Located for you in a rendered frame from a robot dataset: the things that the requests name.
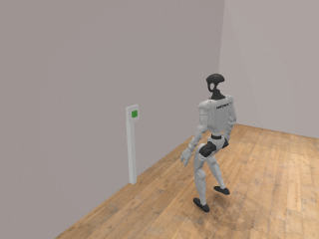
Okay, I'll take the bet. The left robot forearm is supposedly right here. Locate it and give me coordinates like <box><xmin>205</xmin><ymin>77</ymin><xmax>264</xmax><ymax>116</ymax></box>
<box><xmin>186</xmin><ymin>125</ymin><xmax>203</xmax><ymax>152</ymax></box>

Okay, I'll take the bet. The robot left thigh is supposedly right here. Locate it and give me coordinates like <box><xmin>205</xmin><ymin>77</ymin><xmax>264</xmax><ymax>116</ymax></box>
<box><xmin>193</xmin><ymin>142</ymin><xmax>213</xmax><ymax>180</ymax></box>

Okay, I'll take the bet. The right robot upper arm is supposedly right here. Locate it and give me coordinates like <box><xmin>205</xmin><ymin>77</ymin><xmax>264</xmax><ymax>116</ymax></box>
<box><xmin>225</xmin><ymin>95</ymin><xmax>237</xmax><ymax>122</ymax></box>

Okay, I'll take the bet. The right robot forearm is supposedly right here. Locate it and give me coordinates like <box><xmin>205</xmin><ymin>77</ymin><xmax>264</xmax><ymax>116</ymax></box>
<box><xmin>224</xmin><ymin>120</ymin><xmax>236</xmax><ymax>135</ymax></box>

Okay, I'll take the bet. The right robot hand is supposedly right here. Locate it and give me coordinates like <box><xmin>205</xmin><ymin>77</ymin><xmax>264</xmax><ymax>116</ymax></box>
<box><xmin>222</xmin><ymin>133</ymin><xmax>230</xmax><ymax>142</ymax></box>

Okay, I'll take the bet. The panel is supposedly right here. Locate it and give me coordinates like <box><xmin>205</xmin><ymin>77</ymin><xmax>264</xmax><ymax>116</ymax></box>
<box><xmin>126</xmin><ymin>105</ymin><xmax>140</xmax><ymax>184</ymax></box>

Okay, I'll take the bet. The left robot hand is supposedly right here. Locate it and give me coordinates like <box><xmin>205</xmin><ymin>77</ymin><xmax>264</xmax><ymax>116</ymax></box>
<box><xmin>180</xmin><ymin>149</ymin><xmax>192</xmax><ymax>167</ymax></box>

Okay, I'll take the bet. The button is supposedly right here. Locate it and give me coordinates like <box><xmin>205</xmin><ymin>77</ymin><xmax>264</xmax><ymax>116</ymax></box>
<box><xmin>132</xmin><ymin>110</ymin><xmax>138</xmax><ymax>118</ymax></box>

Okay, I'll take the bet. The left robot upper arm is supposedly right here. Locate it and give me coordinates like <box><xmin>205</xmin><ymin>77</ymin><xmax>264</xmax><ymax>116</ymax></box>
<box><xmin>198</xmin><ymin>100</ymin><xmax>211</xmax><ymax>133</ymax></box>

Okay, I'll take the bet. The robot head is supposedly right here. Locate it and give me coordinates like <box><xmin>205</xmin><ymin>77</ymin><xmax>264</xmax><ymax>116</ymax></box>
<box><xmin>206</xmin><ymin>74</ymin><xmax>226</xmax><ymax>101</ymax></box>

